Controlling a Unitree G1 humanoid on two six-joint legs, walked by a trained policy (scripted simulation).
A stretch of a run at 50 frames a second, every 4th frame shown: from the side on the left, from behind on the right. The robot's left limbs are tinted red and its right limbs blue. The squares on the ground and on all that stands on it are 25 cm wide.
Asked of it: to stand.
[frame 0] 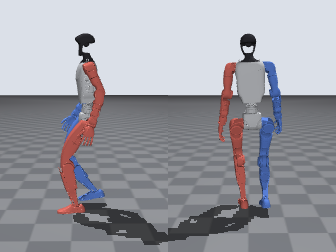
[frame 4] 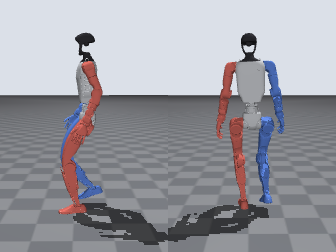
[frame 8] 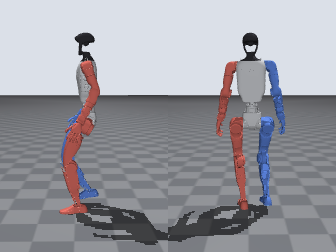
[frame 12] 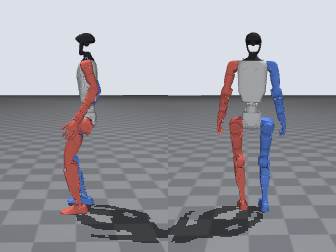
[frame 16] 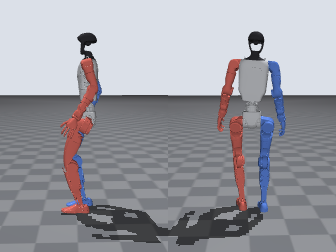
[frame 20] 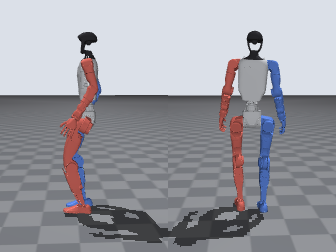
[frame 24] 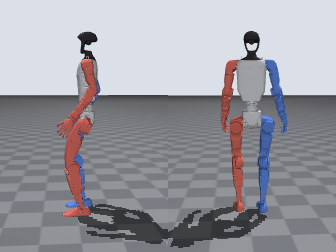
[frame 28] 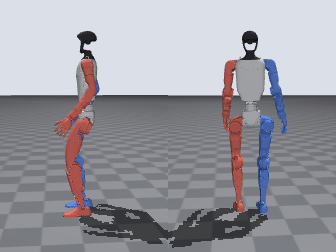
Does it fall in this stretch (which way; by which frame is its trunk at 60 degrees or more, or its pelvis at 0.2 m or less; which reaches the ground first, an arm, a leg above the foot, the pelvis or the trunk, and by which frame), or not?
no
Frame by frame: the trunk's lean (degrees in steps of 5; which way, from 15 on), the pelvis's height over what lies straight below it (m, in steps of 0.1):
0: 5, 0.8
4: 5, 0.8
8: 5, 0.8
12: 5, 0.8
16: 5, 0.8
20: 5, 0.8
24: 0, 0.8
28: 0, 0.8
